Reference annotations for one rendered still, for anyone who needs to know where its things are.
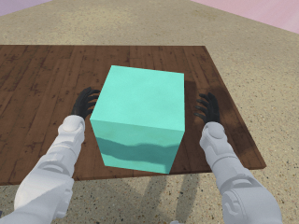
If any carton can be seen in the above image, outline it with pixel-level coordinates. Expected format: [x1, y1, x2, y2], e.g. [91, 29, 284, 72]
[90, 65, 185, 175]

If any left robot forearm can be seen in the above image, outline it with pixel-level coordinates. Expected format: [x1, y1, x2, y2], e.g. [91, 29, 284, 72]
[14, 115, 85, 210]

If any robot right hand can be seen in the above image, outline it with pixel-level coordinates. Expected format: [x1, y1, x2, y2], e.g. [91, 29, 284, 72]
[193, 92, 221, 125]

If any robot left hand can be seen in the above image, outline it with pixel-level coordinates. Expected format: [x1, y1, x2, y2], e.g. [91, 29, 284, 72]
[70, 87, 100, 120]

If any robot right upper arm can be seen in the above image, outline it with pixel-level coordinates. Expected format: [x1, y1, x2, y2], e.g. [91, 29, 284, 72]
[221, 187, 283, 224]

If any right robot forearm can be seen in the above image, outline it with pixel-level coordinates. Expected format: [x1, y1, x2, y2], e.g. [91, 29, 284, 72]
[199, 121, 282, 221]

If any robot left upper arm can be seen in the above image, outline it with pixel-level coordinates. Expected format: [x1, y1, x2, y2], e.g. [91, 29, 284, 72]
[0, 168, 75, 224]

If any table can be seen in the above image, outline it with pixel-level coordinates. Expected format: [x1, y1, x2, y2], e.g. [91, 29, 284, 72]
[0, 45, 267, 217]

